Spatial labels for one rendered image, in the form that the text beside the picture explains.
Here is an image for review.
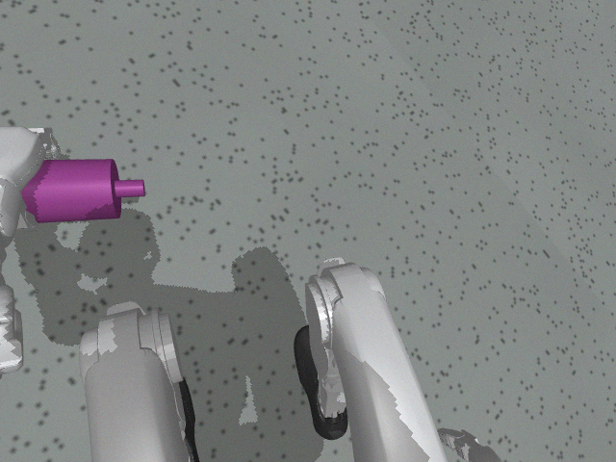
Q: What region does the left robot foot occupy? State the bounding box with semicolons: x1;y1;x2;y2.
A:
179;376;199;462

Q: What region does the left robot hand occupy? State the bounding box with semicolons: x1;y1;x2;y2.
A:
0;127;62;232

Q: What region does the right robot hand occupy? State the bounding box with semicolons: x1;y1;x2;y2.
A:
437;428;503;462

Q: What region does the right robot foot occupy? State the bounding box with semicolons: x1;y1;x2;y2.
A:
294;325;348;440

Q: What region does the left robot arm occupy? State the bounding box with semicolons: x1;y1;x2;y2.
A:
0;178;23;379

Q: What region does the bottle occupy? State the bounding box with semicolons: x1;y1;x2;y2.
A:
21;159;145;223

